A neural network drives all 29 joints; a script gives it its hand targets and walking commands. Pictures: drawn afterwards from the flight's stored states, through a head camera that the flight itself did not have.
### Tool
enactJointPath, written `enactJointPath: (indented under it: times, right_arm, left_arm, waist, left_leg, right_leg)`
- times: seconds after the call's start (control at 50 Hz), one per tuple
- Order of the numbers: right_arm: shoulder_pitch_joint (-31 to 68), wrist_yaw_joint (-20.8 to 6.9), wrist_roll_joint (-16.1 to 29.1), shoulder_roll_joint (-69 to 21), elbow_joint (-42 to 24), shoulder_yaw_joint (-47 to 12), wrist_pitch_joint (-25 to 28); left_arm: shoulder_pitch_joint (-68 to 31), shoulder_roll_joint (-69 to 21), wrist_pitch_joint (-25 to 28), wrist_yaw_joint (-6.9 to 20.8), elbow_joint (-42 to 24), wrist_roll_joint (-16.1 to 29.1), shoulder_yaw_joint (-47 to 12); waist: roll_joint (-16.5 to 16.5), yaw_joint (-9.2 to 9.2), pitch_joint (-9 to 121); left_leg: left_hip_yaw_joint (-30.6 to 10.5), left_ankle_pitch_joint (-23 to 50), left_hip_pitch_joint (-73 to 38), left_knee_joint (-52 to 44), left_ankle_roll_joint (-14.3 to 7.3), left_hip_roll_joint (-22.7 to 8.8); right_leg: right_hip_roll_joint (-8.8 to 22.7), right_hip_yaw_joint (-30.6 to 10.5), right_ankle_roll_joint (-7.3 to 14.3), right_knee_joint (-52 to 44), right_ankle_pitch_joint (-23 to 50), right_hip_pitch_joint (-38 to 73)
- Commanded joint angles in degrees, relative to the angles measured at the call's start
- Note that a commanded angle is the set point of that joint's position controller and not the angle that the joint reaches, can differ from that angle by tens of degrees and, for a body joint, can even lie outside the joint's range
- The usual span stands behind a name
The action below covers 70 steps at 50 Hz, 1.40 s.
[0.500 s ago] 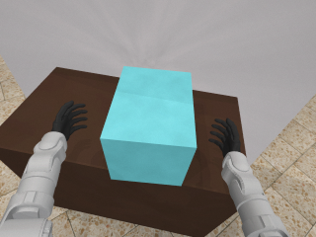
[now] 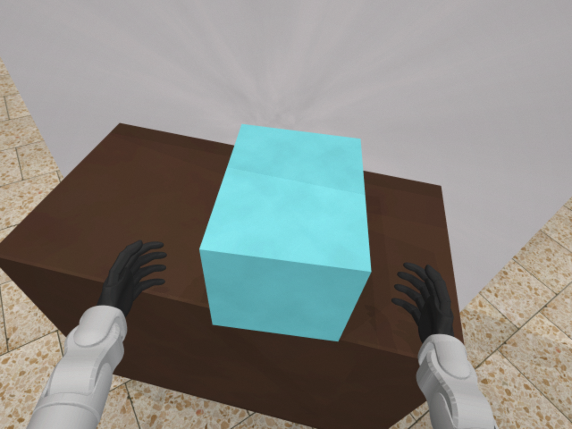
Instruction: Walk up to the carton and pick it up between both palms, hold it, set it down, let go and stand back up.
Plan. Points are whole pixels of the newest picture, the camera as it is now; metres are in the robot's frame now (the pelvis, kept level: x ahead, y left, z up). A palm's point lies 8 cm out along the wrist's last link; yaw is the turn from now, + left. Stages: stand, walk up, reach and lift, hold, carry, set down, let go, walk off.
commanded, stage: set down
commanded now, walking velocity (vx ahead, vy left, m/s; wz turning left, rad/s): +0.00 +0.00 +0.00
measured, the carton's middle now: (288, 229) +0.44 +0.02 -0.01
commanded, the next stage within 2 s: let go in 1.70 s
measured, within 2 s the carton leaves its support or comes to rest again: neither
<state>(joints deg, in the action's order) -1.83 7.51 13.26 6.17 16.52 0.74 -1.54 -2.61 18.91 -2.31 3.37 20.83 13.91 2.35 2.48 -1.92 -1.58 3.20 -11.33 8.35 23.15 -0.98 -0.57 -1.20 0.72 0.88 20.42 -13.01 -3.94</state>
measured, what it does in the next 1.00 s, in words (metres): stands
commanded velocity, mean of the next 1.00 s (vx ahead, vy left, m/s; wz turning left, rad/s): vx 0.00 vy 0.00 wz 0.00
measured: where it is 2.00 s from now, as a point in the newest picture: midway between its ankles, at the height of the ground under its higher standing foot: outside the picture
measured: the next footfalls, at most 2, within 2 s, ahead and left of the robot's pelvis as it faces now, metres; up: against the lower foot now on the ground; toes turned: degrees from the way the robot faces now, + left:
none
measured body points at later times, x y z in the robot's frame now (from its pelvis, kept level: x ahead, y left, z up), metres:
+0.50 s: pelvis +0.01 +0.00 +0.00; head +0.00 +0.02 +0.45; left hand +0.20 +0.25 -0.02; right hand +0.22 -0.19 -0.02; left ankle +0.02 +0.10 -0.74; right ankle -0.02 -0.11 -0.74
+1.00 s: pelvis +0.01 -0.01 +0.00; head -0.02 +0.01 +0.45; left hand +0.19 +0.24 -0.05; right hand +0.20 -0.20 -0.05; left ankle +0.02 +0.10 -0.74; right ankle -0.02 -0.11 -0.74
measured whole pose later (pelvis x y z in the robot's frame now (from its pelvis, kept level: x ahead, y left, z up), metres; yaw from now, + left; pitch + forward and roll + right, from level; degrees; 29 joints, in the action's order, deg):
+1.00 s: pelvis +0.01 -0.01 +0.00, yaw +0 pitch -7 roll +0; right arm -13.2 3.7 6.9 5.2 32.9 -1.7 14.9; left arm 12.0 17.6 10.1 3.1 29.8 10.2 -1.4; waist 2.4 -2.5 -2.6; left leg 3.0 -12.4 4.4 23.3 -0.3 -0.4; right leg -1.1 0.9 1.6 22.7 -15.4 -0.8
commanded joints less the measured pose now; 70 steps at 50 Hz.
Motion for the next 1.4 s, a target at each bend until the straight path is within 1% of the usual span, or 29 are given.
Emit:
enactJointPath:
  times: [0.0,0.16,0.36,0.5,0.56,0.62,0.68,0.82,0.92,0.94,0.96,0.98,1.0,1.02,1.04,1.06,1.08,1.1,1.12,1.14,1.16,1.2,1.26,1.28,1.3,1.32,1.34,1.36,1.38]
  right_arm:
    - [10.01,-1.09,-0.89,6.06,-14.07,1.45,4.47]
    - [0.55,-1.00,-1.75,4.70,-10.70,0.29,8.87]
    - [-6.63,-1.32,-2.46,3.37,-6.61,-0.14,17.47]
    - [-10.11,-2.43,-1.93,2.06,-0.98,-1.61,23.87]
    - [-9.40,-2.83,-2.39,2.17,1.47,-1.46,25.36]
    - [-6.39,-3.07,-4.00,2.85,2.83,-0.42,24.33]
    - [-5.21,-3.26,-5.01,2.82,3.67,-0.08,22.71]
    - [-6.28,-3.53,-5.73,3.39,7.10,-0.71,19.97]
    - [-6.72,-3.49,-6.63,4.01,7.24,-0.67,18.05]
    - [-7.09,-4.07,-6.52,4.55,11.06,-1.97,17.64]
    - [-8.16,-4.45,-6.82,4.71,11.78,-1.37,17.62]
    - [-7.03,-4.74,-7.36,5.65,13.25,-0.81,17.22]
    - [-7.17,-4.82,-7.72,5.75,12.64,-0.96,17.11]
    - [-6.71,-4.85,-8.15,6.54,13.15,-0.56,16.94]
    - [-6.08,-4.83,-8.39,5.88,12.13,-1.28,17.16]
    - [-5.52,-4.94,-8.29,5.92,12.47,-1.48,17.20]
    - [-5.92,-4.75,-9.11,5.89,11.49,-1.27,17.38]
    - [-6.15,-4.92,-9.38,6.15,12.99,-0.53,17.18]
    - [-5.26,-5.06,-9.60,5.89,11.50,-0.52,17.55]
    - [-5.91,-4.98,-10.16,6.68,11.93,-0.39,17.37]
    - [-6.32,-4.88,-10.31,6.35,11.35,-0.57,17.42]
    - [-7.48,-5.20,-10.71,6.69,12.54,0.42,17.62]
    - [-6.45,-5.45,-11.75,7.04,16.22,0.00,15.89]
    - [-6.00,-5.27,-11.85,6.66,15.54,-0.83,15.55]
    - [-6.50,-5.21,-12.83,6.72,16.52,-0.41,15.32]
    - [-6.05,-5.23,-12.50,6.92,16.47,-0.26,15.05]
    - [-6.03,-5.20,-12.16,6.53,15.35,-0.30,15.07]
    - [-6.48,-5.44,-12.13,7.00,15.88,-0.11,14.74]
    - [-7.37,-5.33,-12.45,6.97,16.97,-0.15,14.60]
  left_arm:
    - [-11.96,10.03,7.37,-0.39,-11.86,1.59,2.08]
    - [-2.15,9.42,13.81,0.60,-9.10,1.81,0.12]
    - [7.72,9.25,19.59,1.05,-8.95,0.69,-0.49]
    - [11.88,8.86,24.14,1.06,-6.31,-0.50,-0.56]
    - [11.24,8.84,24.83,1.01,-4.89,-0.53,-0.99]
    - [8.09,9.00,23.28,0.31,-3.98,0.13,-2.08]
    - [7.13,8.87,21.26,-0.70,-3.45,0.34,-2.81]
    - [9.21,7.87,16.93,-0.72,0.78,-1.80,-1.40]
    - [9.78,6.66,13.60,-0.19,1.31,-3.19,-0.90]
    - [9.17,3.13,13.17,-0.25,1.27,-4.99,-1.05]
    - [10.62,3.70,12.60,-0.45,0.18,-6.97,-0.11]
    - [10.13,2.32,11.58,-0.49,1.15,-7.76,-0.57]
    - [9.83,2.38,11.03,-0.64,0.70,-8.05,-0.41]
    - [9.76,2.71,10.35,-0.64,2.17,-8.14,0.16]
    - [9.71,2.59,10.06,-0.65,1.71,-7.97,0.20]
    - [9.57,2.36,9.73,-0.93,1.60,-8.08,0.20]
    - [9.10,2.77,9.46,-0.93,1.36,-8.02,0.03]
    - [10.07,2.52,8.98,-1.04,1.73,-8.54,-0.12]
    - [9.10,2.51,8.69,-1.35,0.64,-8.68,-0.19]
    - [9.41,2.57,8.12,-1.50,2.04,-8.68,-0.31]
    - [9.57,2.66,8.05,-1.52,0.91,-8.97,-0.19]
    - [9.94,2.82,7.71,-2.03,-0.41,-9.64,-0.22]
    - [10.15,2.71,5.08,-2.04,3.61,-11.06,0.64]
    - [9.37,2.01,4.41,-1.91,2.98,-10.54,0.42]
    - [9.38,1.56,3.62,-1.95,3.16,-10.94,-0.48]
    - [9.48,1.13,2.81,-2.02,2.74,-10.85,-0.44]
    - [9.02,1.57,2.64,-2.12,0.70,-10.82,-0.13]
    - [9.57,1.53,2.01,-2.36,1.54,-11.48,-0.03]
    - [10.28,1.66,1.37,-2.20,2.05,-12.19,0.00]
  waist:
    - [-6.79,-0.67,11.64]
    - [-6.11,-0.23,8.11]
    - [-6.12,-0.33,4.68]
    - [-6.46,-0.45,2.74]
    - [-7.25,-0.11,1.67]
    - [-7.94,0.45,0.26]
    - [-7.57,0.32,-0.10]
    - [-6.42,-0.48,1.05]
    - [-5.39,-0.55,0.10]
    - [-7.90,-0.03,-2.61]
    - [-8.29,-1.05,-1.85]
    - [-8.72,0.09,-2.50]
    - [-7.19,-0.10,-2.68]
    - [-6.43,0.58,-2.34]
    - [-5.42,-0.11,-0.95]
    - [-5.75,0.02,-1.07]
    - [-4.15,0.49,-0.96]
    - [-4.90,0.04,-0.85]
    - [-5.00,-0.31,0.44]
    - [-3.77,0.25,-0.02]
    - [-3.56,0.27,0.65]
    - [-4.28,0.42,2.50]
    - [-3.32,0.37,0.09]
    - [-2.66,0.81,0.31]
    - [-2.64,1.00,-0.67]
    - [-3.82,1.16,-0.75]
    - [-3.69,1.11,0.82]
    - [-3.59,1.30,0.75]
    - [-2.97,1.64,1.39]
  left_leg:
    - [-3.18,15.74,-9.68,-1.85,2.64,-0.43]
    - [-4.77,17.62,-9.94,-0.80,2.57,-0.82]
    - [-5.45,21.15,-9.73,0.82,3.33,-0.52]
    - [-4.94,19.18,-9.24,1.43,3.67,0.15]
    - [-4.35,15.67,-8.55,0.96,3.60,0.07]
    - [-3.57,8.45,-6.34,-0.81,2.89,-0.69]
    - [-3.12,4.42,-4.50,-2.32,2.25,-1.15]
    - [-2.40,10.46,-7.70,-2.50,2.46,-0.55]
    - [-1.99,12.26,-9.14,-2.85,2.37,-0.34]
    - [-3.11,15.11,-9.61,-3.11,3.07,-1.04]
    - [-3.23,15.94,-11.87,-3.18,3.05,-1.45]
    - [-3.35,15.88,-11.88,-3.53,3.25,-1.60]
    - [-3.26,16.63,-12.44,-3.33,3.32,-1.57]
    - [-3.08,15.64,-11.75,-3.43,3.21,-1.49]
    - [-2.61,15.01,-11.35,-3.29,2.62,-1.18]
    - [-2.53,14.09,-10.27,-3.30,2.50,-1.03]
    - [-1.91,13.94,-10.47,-3.12,2.31,-0.61]
    - [-2.03,13.73,-10.91,-3.26,2.35,-0.94]
    - [-1.82,14.20,-11.05,-2.97,2.12,-0.78]
    - [-1.82,13.08,-11.07,-2.84,2.16,-0.45]
    - [-1.56,14.32,-11.05,-2.79,1.85,-0.41]
    - [-1.55,14.93,-11.54,-2.57,2.38,-0.67]
    - [-0.56,12.53,-9.71,-2.92,1.69,0.09]
    - [-0.77,11.16,-9.83,-3.15,1.26,0.06]
    - [-0.65,10.50,-9.49,-3.32,1.64,-0.21]
    - [-0.46,11.42,-9.64,-3.16,1.63,-0.18]
    - [-0.11,12.35,-10.31,-2.80,1.64,0.19]
    - [-0.69,12.60,-10.60,-2.98,1.83,-0.06]
    - [-0.17,13.86,-11.66,-2.13,1.53,0.35]
  right_leg:
    - [1.19,-2.73,1.39,-4.63,4.37,-7.77]
    - [1.85,-3.63,1.75,-4.98,4.71,-8.02]
    - [1.60,-3.32,1.60,-3.94,7.44,-7.54]
    - [2.04,-3.46,0.99,-2.94,8.39,-8.32]
    - [2.13,-3.44,1.25,-2.85,5.22,-9.30]
    - [2.31,-3.47,2.26,-3.00,-1.28,-9.71]
    - [2.64,-3.63,2.62,-2.92,-3.23,-8.46]
    - [2.69,-3.21,1.93,-4.08,1.17,-7.25]
    - [2.33,-2.66,1.60,-5.31,1.97,-7.92]
    - [1.41,-1.66,2.38,-5.08,2.08,-9.07]
    - [1.18,-1.14,2.32,-5.45,1.47,-9.03]
    - [1.02,-1.05,2.63,-6.13,0.71,-9.22]
    - [0.77,-0.53,2.52,-6.17,1.70,-9.58]
    - [0.59,-0.29,2.41,-6.33,1.64,-9.06]
    - [0.97,-0.64,2.03,-6.35,2.19,-8.72]
    - [0.89,-0.93,1.91,-5.98,1.84,-8.71]
    - [0.80,-0.82,1.50,-5.84,3.56,-8.37]
    - [0.93,-0.50,1.50,-5.59,3.21,-8.61]
    - [1.05,-0.90,1.40,-5.72,4.04,-8.74]
    - [1.02,-0.80,1.09,-5.93,3.97,-9.09]
    - [1.23,-1.00,0.83,-5.78,5.80,-8.81]
    - [0.97,-1.00,0.90,-5.31,6.63,-7.67]
    - [1.32,-1.21,0.22,-5.76,6.93,-7.22]
    - [1.73,-1.45,0.09,-5.85,7.02,-7.45]
    - [1.48,-1.03,0.17,-5.88,6.24,-7.78]
    - [1.82,-1.25,0.05,-5.90,7.41,-8.07]
    - [2.20,-1.80,-0.04,-5.68,9.62,-7.59]
    - [2.07,-1.64,-0.27,-5.65,9.56,-8.45]
    - [2.34,-1.81,-0.65,-5.38,13.66,-7.00]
